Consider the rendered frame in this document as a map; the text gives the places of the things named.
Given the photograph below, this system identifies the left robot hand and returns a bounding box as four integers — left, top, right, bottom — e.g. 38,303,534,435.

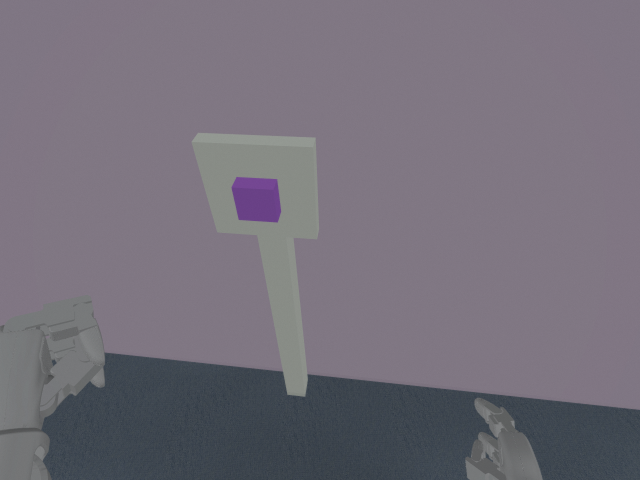
0,295,105,431

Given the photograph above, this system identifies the robot left forearm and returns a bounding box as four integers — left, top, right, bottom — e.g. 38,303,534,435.
0,428,52,480

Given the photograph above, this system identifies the button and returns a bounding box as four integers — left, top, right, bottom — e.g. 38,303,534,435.
231,177,281,222

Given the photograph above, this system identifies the panel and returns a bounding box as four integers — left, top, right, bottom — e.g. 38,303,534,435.
192,133,319,397

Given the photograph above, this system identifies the right robot hand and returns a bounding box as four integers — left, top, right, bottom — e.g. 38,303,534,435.
465,398,543,480

